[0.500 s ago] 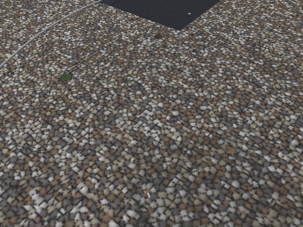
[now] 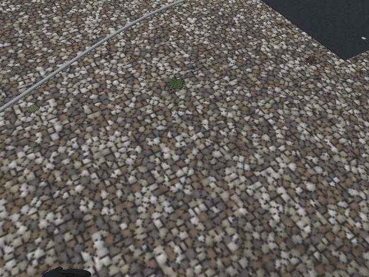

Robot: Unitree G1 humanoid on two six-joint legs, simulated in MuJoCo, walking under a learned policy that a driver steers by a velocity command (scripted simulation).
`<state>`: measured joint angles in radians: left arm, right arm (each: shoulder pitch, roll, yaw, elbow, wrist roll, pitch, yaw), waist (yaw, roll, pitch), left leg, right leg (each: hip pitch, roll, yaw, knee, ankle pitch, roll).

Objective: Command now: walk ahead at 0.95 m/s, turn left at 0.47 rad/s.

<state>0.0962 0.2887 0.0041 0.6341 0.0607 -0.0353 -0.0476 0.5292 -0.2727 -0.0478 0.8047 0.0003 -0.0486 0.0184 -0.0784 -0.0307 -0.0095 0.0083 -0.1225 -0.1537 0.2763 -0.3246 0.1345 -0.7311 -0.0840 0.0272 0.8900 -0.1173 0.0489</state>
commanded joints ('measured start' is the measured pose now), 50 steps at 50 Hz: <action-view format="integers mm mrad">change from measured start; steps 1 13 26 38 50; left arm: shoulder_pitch -212 324 415 87 466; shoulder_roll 39 152 189 55 271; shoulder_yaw -2 91 105 26 86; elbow -98 148 226 39 67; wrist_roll -14 -48 -76 23 20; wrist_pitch -18 -13 -67 -53 -55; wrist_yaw -9 26 27 19 83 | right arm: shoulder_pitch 18 -275 -623 -96 -109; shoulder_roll -158 -149 -81 -123 -82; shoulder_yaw -38 14 67 -24 -36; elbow -17 -93 -255 15 -12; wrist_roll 12 -47 -41 -12 -11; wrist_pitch -30 -82 -35 -41 -56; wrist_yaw -12 -7 16 -16 -7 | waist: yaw -31 170 175 88 303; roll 101 25 16 88 -157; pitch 117 -79 72 45 -299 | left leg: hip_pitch -80 -738 -388 -80 -558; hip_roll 177 101 140 282 49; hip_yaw -114 2 213 -330 -50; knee -175 1205 255 -44 902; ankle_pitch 492 56 450 104 -36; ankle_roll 92 -77 -126 163 -14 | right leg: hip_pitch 35 865 590 -3 1151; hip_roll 60 -153 18 15 -261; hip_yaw -133 716 261 60 324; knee -207 -631 -744 242 -360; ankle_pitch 157 -413 373 -268 -484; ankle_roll -21 -427 -253 -67 -101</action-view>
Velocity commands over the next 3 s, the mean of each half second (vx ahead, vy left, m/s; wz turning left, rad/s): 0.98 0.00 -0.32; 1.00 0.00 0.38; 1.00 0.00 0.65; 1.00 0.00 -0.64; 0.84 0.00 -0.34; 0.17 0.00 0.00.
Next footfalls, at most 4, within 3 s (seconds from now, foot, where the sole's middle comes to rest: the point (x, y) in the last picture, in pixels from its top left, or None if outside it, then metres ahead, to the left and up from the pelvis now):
0.18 right None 0.39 -0.09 -0.78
0.60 left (149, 192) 0.82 0.07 -0.78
0.98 right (205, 126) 1.17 -0.20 -0.78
1.40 left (142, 75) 1.55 0.09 -0.78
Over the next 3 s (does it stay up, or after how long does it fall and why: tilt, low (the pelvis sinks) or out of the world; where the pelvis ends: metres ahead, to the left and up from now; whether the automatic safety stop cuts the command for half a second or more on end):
stays up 2.61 0.11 -0.01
